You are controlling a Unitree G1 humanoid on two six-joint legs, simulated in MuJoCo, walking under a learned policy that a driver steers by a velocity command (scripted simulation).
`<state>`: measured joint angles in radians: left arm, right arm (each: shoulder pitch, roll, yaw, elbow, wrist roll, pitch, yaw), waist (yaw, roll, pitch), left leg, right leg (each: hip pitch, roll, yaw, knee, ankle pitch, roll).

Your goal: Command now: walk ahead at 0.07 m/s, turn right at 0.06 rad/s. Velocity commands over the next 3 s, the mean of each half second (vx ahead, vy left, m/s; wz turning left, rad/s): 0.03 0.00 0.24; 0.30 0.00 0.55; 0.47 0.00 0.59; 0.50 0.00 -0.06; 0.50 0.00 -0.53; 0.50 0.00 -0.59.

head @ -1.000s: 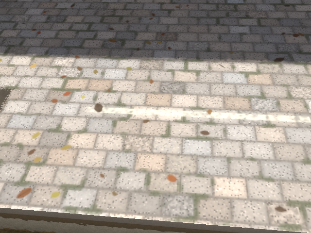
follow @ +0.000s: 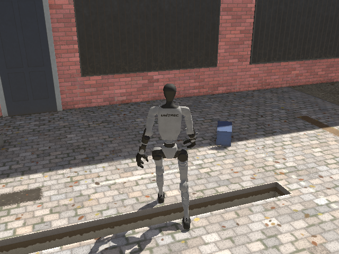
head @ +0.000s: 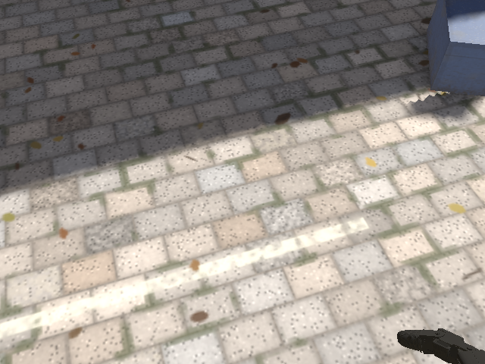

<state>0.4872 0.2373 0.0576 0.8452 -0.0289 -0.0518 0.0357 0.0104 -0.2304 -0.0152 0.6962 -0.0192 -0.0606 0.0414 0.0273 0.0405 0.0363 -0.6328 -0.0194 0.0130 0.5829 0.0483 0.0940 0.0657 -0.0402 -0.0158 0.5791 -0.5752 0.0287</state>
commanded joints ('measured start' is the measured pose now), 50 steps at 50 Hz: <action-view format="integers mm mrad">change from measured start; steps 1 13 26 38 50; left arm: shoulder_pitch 38 -259 -418 -259 -93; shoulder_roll -40 89 98 130 173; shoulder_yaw -16 24 -28 -8 15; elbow -120 -110 -234 -199 -82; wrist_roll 24 18 29 35 36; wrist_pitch -3 60 -1 -35 -53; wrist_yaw -22 -19 0 -12 -7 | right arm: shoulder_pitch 370 250 340 295 81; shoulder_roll -215 -140 -212 -183 -108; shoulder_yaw -67 -55 -83 -59 -56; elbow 81 82 -74 -76 -116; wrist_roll -56 35 16 37 46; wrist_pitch -10 20 65 56 37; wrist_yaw -26 -92 -109 -36 -6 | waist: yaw -96 14 -99 -30 79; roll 73 6 95 -179 -152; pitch -405 -62 -95 -28 45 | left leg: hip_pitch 1013 460 470 -225 -234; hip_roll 386 194 178 37 103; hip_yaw -500 -319 -486 -121 -49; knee -108 -406 -298 698 363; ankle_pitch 381 -180 -362 -307 -77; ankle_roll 239 154 164 -98 -92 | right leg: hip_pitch -502 -689 -713 -186 -37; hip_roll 53 20 56 -194 -241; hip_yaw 115 144 113 351 42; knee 418 738 136 -398 -475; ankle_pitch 183 314 389 138 399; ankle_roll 5 -13 3 -170 -204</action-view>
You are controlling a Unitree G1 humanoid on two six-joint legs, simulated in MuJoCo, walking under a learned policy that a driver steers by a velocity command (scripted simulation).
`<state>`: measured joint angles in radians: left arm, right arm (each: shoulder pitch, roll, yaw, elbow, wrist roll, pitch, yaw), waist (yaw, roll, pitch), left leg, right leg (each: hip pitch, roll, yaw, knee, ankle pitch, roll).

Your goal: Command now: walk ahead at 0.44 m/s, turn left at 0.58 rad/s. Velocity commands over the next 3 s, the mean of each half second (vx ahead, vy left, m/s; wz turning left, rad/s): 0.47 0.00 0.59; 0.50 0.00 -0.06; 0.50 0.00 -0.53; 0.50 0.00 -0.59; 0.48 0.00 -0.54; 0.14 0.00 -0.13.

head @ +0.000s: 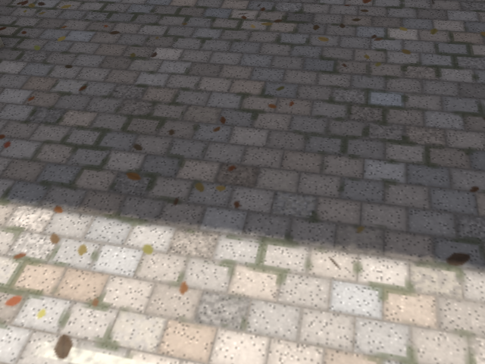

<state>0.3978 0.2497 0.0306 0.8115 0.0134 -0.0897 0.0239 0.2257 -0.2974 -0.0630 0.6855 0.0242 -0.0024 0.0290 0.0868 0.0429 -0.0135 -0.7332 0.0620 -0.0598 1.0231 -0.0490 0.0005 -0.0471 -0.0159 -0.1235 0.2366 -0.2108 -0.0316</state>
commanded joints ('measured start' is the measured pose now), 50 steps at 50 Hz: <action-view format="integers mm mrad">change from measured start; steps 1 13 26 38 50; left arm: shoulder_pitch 3 -35 -333 -371 -141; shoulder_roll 168 256 119 161 178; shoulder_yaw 44 71 23 46 58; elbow -42 -28 -188 -210 -165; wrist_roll -13 -35 9 -27 -25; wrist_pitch -11 23 -29 -29 4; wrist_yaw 6 -10 -31 -81 -36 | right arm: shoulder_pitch -160 198 103 201 25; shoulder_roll -31 -195 -140 -178 -75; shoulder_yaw -4 -96 -34 -38 13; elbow -113 -77 -82 35 -95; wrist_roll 5 14 -11 -18 -52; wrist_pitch -22 -18 -82 -35 -93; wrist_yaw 11 24 -23 -54 -37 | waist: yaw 26 -265 -104 -95 -109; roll -149 -90 -7 75 -85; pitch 119 -136 64 -25 -9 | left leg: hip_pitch -138 835 479 867 121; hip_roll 24 -95 44 135 14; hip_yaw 32 101 -204 -74 -10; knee -131 -480 -833 -554 -9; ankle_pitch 13 -65 48 734 -264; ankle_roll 5 205 259 146 -64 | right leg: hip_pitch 85 -130 -609 -425 -156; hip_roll -278 -201 -67 64 -125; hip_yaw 143 -98 171 58 454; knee -144 596 602 270 -19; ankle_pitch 36 656 209 142 368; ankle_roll -148 -27 100 -62 -276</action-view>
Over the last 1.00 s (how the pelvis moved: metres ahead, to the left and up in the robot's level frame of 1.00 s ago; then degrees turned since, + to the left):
0.31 -0.01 0.05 27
